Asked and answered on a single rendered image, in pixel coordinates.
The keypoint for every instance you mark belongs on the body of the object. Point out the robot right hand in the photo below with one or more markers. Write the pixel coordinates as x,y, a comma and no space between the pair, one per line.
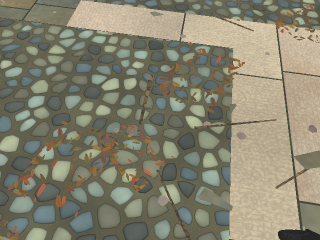
290,234

